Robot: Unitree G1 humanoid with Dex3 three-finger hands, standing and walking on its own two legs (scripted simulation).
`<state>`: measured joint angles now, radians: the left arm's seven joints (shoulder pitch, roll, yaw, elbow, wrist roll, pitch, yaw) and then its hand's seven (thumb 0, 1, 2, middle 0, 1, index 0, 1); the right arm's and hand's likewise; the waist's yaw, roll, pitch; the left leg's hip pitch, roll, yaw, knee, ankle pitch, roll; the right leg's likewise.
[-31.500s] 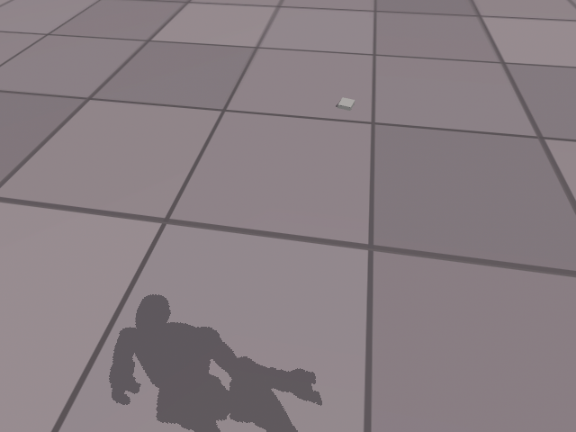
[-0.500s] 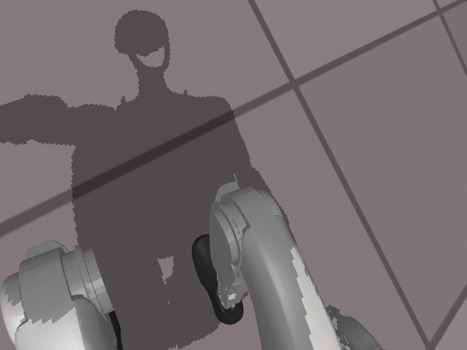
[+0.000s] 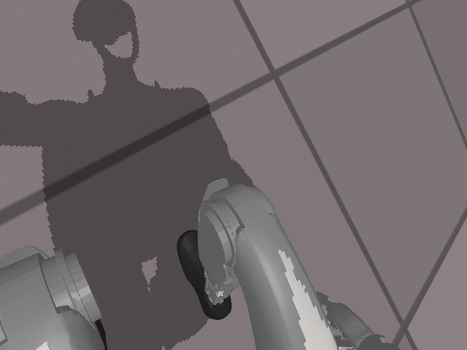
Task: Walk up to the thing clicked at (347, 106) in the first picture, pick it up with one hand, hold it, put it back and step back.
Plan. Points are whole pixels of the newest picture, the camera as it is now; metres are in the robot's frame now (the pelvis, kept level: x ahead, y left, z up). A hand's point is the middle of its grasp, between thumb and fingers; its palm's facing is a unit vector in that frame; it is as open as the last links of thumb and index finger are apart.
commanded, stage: rest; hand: left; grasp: from above
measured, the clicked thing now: out of the picture +0.46 +0.35 -0.29
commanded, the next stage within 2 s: open in 0.32 s
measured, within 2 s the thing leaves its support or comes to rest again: neither
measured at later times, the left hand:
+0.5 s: hand out of the picture +0.45 +0.34 -0.25, palm faces -0.48 -0.12 -0.87, open 10.8 cm
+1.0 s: hand out of the picture +0.46 +0.34 -0.25, palm faces -0.47 -0.12 -0.88, open 12.4 cm
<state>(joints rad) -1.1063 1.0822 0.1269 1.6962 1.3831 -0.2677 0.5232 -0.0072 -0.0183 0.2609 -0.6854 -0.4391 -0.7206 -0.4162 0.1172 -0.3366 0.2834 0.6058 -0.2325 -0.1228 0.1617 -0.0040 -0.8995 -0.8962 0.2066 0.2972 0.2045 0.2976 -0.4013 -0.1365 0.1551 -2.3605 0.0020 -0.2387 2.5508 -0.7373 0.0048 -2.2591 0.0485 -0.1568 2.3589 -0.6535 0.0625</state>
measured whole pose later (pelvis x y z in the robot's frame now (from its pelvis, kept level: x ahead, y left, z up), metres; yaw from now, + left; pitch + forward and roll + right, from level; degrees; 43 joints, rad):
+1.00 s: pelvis +0.00 +0.00 +0.00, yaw -1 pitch +28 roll -16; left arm -1.11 1.13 0.09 1.71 1.35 -0.28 0.54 0.00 -0.21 0.69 -0.32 -0.80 -0.34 -0.77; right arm 0.10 -0.36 0.34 0.60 -0.24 -0.16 0.18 0.00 -0.90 -0.90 0.21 0.30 0.20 0.30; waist -0.41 -0.16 0.19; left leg -2.35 0.01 -0.26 2.56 -0.74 0.01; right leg -2.24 0.06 -0.18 2.35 -0.64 0.07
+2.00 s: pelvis +0.00 +0.00 +0.04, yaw +3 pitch +35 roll -12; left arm -1.06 0.90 0.02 1.27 1.17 -0.08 0.13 0.00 -0.48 0.98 -0.10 -1.00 -0.10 -0.99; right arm 0.16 -0.32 0.16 0.58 -0.12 -0.01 0.18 0.00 -0.90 -0.90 0.21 0.30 0.20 0.30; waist -0.28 0.01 0.00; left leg -2.31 -0.01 -0.17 2.39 -0.70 0.02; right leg -2.21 0.02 -0.11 2.25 -0.65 0.05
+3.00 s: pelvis +0.00 +0.00 +0.15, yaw +9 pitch +35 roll -7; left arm -0.43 0.58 0.08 0.58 0.54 0.06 -0.03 0.00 0.81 0.88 -0.22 -0.32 -0.21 -0.32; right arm 0.14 -0.30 0.00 0.59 0.00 0.05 0.06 0.00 -0.90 -0.90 0.21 0.30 0.20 0.30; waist -0.10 0.04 -0.18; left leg -1.97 0.00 -0.09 2.02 -0.67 0.02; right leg -1.91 0.00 -0.05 1.93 -0.64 0.05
